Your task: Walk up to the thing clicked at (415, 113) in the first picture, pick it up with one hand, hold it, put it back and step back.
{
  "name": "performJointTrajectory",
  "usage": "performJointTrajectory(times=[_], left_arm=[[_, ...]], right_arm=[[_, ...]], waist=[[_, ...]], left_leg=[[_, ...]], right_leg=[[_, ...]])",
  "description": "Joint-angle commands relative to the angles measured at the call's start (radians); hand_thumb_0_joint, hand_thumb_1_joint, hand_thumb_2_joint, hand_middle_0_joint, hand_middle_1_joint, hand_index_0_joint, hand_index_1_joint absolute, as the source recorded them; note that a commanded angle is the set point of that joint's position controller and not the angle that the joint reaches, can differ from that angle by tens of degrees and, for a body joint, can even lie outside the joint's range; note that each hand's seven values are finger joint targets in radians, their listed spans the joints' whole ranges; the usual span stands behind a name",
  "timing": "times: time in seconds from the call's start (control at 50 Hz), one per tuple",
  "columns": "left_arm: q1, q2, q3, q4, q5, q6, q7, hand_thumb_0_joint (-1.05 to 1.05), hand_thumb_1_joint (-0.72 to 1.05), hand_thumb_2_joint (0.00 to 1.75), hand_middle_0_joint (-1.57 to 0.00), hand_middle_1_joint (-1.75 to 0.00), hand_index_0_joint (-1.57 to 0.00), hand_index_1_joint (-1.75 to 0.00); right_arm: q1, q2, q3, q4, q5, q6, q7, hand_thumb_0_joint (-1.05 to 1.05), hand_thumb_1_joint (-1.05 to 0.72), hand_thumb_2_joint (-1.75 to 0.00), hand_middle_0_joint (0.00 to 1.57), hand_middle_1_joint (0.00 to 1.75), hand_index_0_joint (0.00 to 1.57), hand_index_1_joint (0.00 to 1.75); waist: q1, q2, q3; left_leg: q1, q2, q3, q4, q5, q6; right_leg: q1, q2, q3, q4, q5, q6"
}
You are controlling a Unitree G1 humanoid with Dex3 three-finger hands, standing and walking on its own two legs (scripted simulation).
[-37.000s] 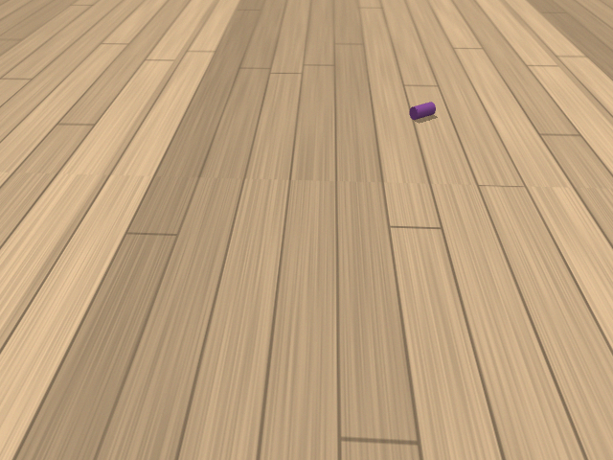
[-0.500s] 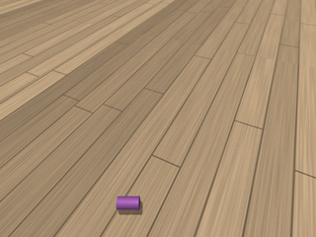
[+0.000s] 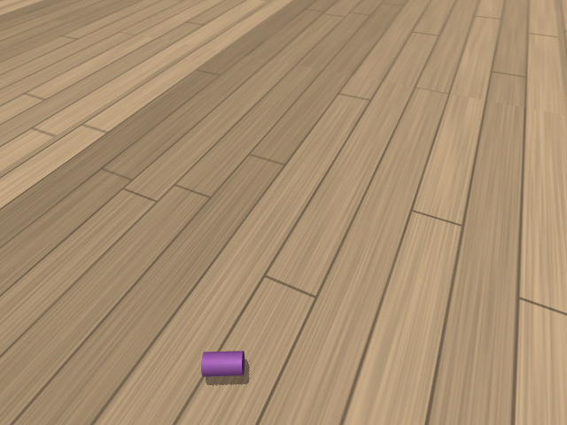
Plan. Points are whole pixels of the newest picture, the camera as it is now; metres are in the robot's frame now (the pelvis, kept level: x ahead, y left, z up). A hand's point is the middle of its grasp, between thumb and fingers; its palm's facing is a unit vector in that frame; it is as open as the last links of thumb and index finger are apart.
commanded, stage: stand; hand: left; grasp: from above
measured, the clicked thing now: (223, 363) +0.45 +0.25 -0.74
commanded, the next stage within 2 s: step back in 1.18 s
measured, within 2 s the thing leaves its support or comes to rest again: neither
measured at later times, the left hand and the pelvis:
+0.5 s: hand out of the picture +0.08 +0.24 -0.16, palm faces -0.01 -0.94 -0.33, open 7.4 cm; pelvis +0.01 +0.00 +0.00, yaw -1 degrees
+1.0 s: hand out of the picture +0.10 +0.24 -0.15, palm faces -0.02 -0.94 -0.34, open 7.4 cm; pelvis +0.01 +0.00 +0.00, yaw -1 degrees
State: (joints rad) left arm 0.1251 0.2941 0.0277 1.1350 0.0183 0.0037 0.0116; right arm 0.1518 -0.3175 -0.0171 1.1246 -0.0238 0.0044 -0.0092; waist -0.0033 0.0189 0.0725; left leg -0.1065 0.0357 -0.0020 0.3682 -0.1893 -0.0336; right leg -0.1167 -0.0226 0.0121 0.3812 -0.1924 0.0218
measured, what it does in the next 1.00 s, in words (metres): stands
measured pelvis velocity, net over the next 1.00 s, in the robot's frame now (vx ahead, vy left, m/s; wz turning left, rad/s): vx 0.01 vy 0.00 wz -0.01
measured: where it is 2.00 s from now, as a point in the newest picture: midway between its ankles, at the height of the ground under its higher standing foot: outside the picture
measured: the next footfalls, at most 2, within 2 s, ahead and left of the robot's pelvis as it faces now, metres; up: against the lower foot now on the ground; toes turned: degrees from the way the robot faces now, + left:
right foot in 1.90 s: -0.10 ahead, -0.10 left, +0.00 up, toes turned -3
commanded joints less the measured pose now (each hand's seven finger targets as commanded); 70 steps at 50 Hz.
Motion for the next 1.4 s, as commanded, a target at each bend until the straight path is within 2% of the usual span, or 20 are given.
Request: performJointTrajectory(times=[0.0, 0.08, 0.1, 0.18, 0.24, 0.28, 0.38, 0.4, 0.6, 0.74, 0.84, 1.0, 1.06, 1.14, 1.16, 1.22, 1.28, 1.34, 1.36, 1.38], left_arm=[[-0.036, 0.205, 0.041, -0.05, -0.001, -0.022, 0.015, 0.0, 0.9, 0.9, -0.2, -0.3, -0.2, -0.3], [-0.043, 0.195, 0.035, -0.045, -0.002, -0.02, 0.014, 0.0, 0.9, 0.9, -0.2, -0.3, -0.2, -0.3], [-0.035, 0.205, 0.036, -0.05, -0.001, -0.021, 0.013, 0.0, 0.9, 0.9, -0.2, -0.3, -0.2, -0.3], [-0.052, 0.211, 0.038, -0.053, -0.003, -0.023, 0.014, 0.0, 0.9, 0.9, -0.2, -0.3, -0.2, -0.3], [-0.045, 0.212, 0.036, -0.052, -0.002, -0.026, 0.013, 0.0, 0.9, 0.9, -0.2, -0.3, -0.2, -0.3], [-0.053, 0.219, 0.036, -0.054, -0.001, -0.025, 0.011, 0.0, 0.9, 0.9, -0.2, -0.3, -0.2, -0.3], [-0.043, 0.22, 0.034, -0.054, -0.002, -0.025, 0.009, 0.0, 0.9, 0.9, -0.2, -0.3, -0.2, -0.3], [-0.053, 0.224, 0.037, -0.058, -0.004, -0.026, 0.009, 0.0, 0.9, 0.9, -0.2, -0.3, -0.2, -0.3], [-0.054, 0.228, 0.033, -0.057, -0.006, -0.026, 0.006, 0.0, 0.9, 0.9, -0.2, -0.3, -0.2, -0.3], [-0.059, 0.238, 0.031, -0.067, -0.006, -0.033, 0.008, 0.0, 0.9, 0.9, -0.2, -0.3, -0.2, -0.3], [-0.059, 0.24, 0.029, -0.064, -0.007, -0.028, 0.007, 0.0, 0.9, 0.9, -0.2, -0.3, -0.2, -0.3], [-0.064, 0.25, 0.031, -0.068, -0.007, -0.03, 0.004, 0.0, 0.9, 0.9, -0.2, -0.3, -0.2, -0.3], [-0.058, 0.246, 0.028, -0.072, -0.007, -0.032, 0.003, 0.0, 0.9, 0.9, -0.2, -0.3, -0.2, -0.3], [-0.058, 0.248, 0.027, -0.072, -0.009, -0.033, 0.002, 0.0, 0.9, 0.9, -0.2, -0.3, -0.2, -0.3], [-0.054, 0.328, 0.067, -0.096, -0.026, -0.021, 0.006, 0.0, 0.9, 0.9, -0.2, -0.3, -0.2, -0.3], [-0.034, 0.321, 0.074, -0.138, -0.029, -0.013, 0.012, 0.0, 0.9, 0.9, -0.2, -0.3, -0.2, -0.3], [-0.062, 0.342, 0.082, -0.191, -0.02, -0.003, 0.013, 0.0, 0.9, 0.9, -0.2, -0.3, -0.2, -0.3], [-0.117, 0.366, 0.086, -0.25, 0.003, 0.009, 0.015, 0.0, 0.9, 0.9, -0.2, -0.3, -0.2, -0.3], [-0.134, 0.366, 0.087, -0.269, 0.007, 0.012, 0.014, 0.0, 0.9, 0.9, -0.2, -0.3, -0.2, -0.3], [-0.151, 0.358, 0.085, -0.285, 0.01, 0.014, 0.015, 0.0, 0.9, 0.9, -0.2, -0.3, -0.2, -0.3]], right_arm=[[-0.031, -0.183, -0.034, -0.048, 0.004, -0.025, -0.015, 0.0, -0.9, -0.9, 0.2, 0.3, 0.2, 0.3], [-0.034, -0.166, -0.029, -0.044, 0.005, -0.022, -0.014, 0.0, -0.9, -0.9, 0.2, 0.3, 0.2, 0.3], [-0.04, -0.195, -0.035, -0.047, 0.004, -0.023, -0.014, 0.0, -0.9, -0.9, 0.2, 0.3, 0.2, 0.3], [-0.042, -0.193, -0.035, -0.044, 0.004, -0.025, -0.014, 0.0, -0.9, -0.9, 0.2, 0.3, 0.2, 0.3], [-0.048, -0.197, -0.037, -0.043, 0.006, -0.025, -0.011, 0.0, -0.9, -0.9, 0.2, 0.3, 0.2, 0.3], [-0.047, -0.193, -0.034, -0.042, 0.004, -0.023, -0.01, 0.0, -0.9, -0.9, 0.2, 0.3, 0.2, 0.3], [-0.064, -0.199, -0.035, -0.044, 0.006, -0.026, -0.008, 0.0, -0.9, -0.9, 0.2, 0.3, 0.2, 0.3], [-0.06, -0.206, -0.036, -0.044, 0.004, -0.027, -0.009, 0.0, -0.9, -0.9, 0.2, 0.3, 0.2, 0.3], [-0.067, -0.209, -0.032, -0.04, 0.006, -0.029, -0.008, 0.0, -0.9, -0.9, 0.2, 0.3, 0.2, 0.3], [-0.064, -0.22, -0.036, -0.042, 0.007, -0.027, -0.006, 0.0, -0.9, -0.9, 0.2, 0.3, 0.2, 0.3], [-0.073, -0.213, -0.034, -0.039, 0.006, -0.023, -0.005, 0.0, -0.9, -0.9, 0.2, 0.3, 0.2, 0.3], [-0.068, -0.215, -0.034, -0.04, 0.007, -0.026, -0.002, 0.0, -0.9, -0.9, 0.2, 0.3, 0.2, 0.3], [-0.075, -0.228, -0.039, -0.045, 0.006, -0.027, -0.001, 0.0, -0.9, -0.9, 0.2, 0.3, 0.2, 0.3], [-0.068, -0.225, -0.035, -0.044, 0.008, -0.027, -0.001, 0.0, -0.9, -0.9, 0.2, 0.3, 0.2, 0.3], [-0.107, -0.277, -0.051, -0.068, 0.018, -0.01, 0.002, 0.0, -0.9, -0.9, 0.2, 0.3, 0.2, 0.3], [-0.07, -0.261, -0.058, -0.097, 0.034, 0.003, 0.002, 0.0, -0.9, -0.9, 0.2, 0.3, 0.2, 0.3], [-0.044, -0.237, -0.062, -0.128, 0.032, 0.019, 0.004, 0.0, -0.9, -0.9, 0.2, 0.3, 0.2, 0.3], [-0.003, -0.233, -0.078, -0.152, 0.022, 0.038, 0.009, 0.0, -0.9, -0.9, 0.2, 0.3, 0.2, 0.3], [0.028, -0.232, -0.079, -0.158, 0.022, 0.042, 0.012, 0.0, -0.9, -0.9, 0.2, 0.3, 0.2, 0.3], [0.048, -0.229, -0.079, -0.166, 0.025, 0.04, 0.015, 0.0, -0.9, -0.9, 0.2, 0.3, 0.2, 0.3]], waist=[[0.003, -0.023, -0.059], [0.0, -0.031, -0.052], [0.006, -0.019, -0.048], [0.0, -0.013, -0.074], [0.0, -0.027, -0.066], [-0.002, -0.028, -0.044], [0.006, -0.015, -0.05], [0.0, -0.004, -0.074], [0.002, -0.013, -0.08], [-0.005, -0.024, -0.109], [0.0, -0.026, -0.061], [-0.002, -0.023, -0.06], [-0.002, -0.011, -0.092], [-0.002, -0.017, -0.083], [0.003, -0.043, 0.019], [-0.006, -0.054, -0.106], [-0.013, -0.129, -0.15], [-0.023, -0.222, -0.132], [-0.032, -0.237, -0.131], [-0.042, -0.238, -0.131]], left_leg=[[0.003, 0.079, -0.063, -0.063, 0.068, 0.045], [-0.002, 0.078, -0.057, -0.075, 0.068, 0.041], [0.0, 0.081, -0.059, -0.066, 0.071, 0.041], [0.016, 0.087, -0.053, -0.064, 0.104, 0.042], [0.012, 0.086, -0.055, -0.064, 0.109, 0.041], [-0.006, 0.084, -0.052, -0.075, 0.05, 0.043], [0.011, 0.089, -0.06, -0.083, 0.069, 0.041], [0.015, 0.091, -0.053, -0.078, 0.084, 0.043], [0.035, 0.093, -0.051, -0.084, 0.121, 0.038], [0.055, 0.097, -0.043, -0.064, 0.185, 0.04], [0.028, 0.094, -0.046, -0.085, 0.102, 0.037], [0.017, 0.095, -0.05, -0.095, 0.078, 0.037], [0.037, 0.099, -0.046, -0.081, 0.108, 0.044], [0.035, 0.098, -0.045, -0.089, 0.102, 0.04], [-0.045, 0.083, -0.06, 0.011, 0.228, 0.062], [-0.012, 0.064, -0.025, 0.129, 0.28, 0.074], [-0.049, -0.012, 0.011, 0.265, 0.13, 0.062], [-0.088, -0.077, 0.0, 0.459, -0.272, 0.071], [-0.093, -0.075, -0.019, 0.491, -0.322, 0.079], [-0.103, -0.066, -0.024, 0.442, -0.291, 0.083]], right_leg=[[-0.008, -0.09, 0.072, -0.077, 0.114, -0.03], [-0.014, -0.086, 0.07, -0.082, 0.09, -0.033], [-0.013, -0.089, 0.072, -0.086, 0.092, -0.029], [0.001, -0.095, 0.075, -0.075, 0.144, -0.035], [0.0, -0.091, 0.069, -0.081, 0.133, -0.031], [-0.022, -0.09, 0.079, -0.099, 0.076, -0.029], [-0.027, -0.085, 0.071, -0.09, 0.08, -0.033], [-0.004, -0.093, 0.08, -0.085, 0.126, -0.036], [-0.009, -0.09, 0.073, -0.076, 0.153, -0.034], [0.011, -0.1, 0.073, -0.071, 0.238, -0.033], [-0.021, -0.092, 0.073, -0.09, 0.134, -0.035], [-0.019, -0.091, 0.079, -0.094, 0.101, -0.037], [-0.004, -0.098, 0.085, -0.089, 0.159, -0.039], [-0.01, -0.097, 0.085, -0.087, 0.154, -0.038], [-0.092, -0.084, 0.105, -0.013, 0.335, -0.044], [-0.065, -0.106, 0.111, 0.039, 0.412, -0.095], [-0.095, -0.178, 0.191, 0.015, 0.416, -0.168], [-0.196, -0.275, 0.264, 0.009, 0.359, -0.258], [-0.216, -0.282, 0.251, 0.025, 0.343, -0.263], [-0.194, -0.26, 0.224, 0.064, 0.358, -0.242]])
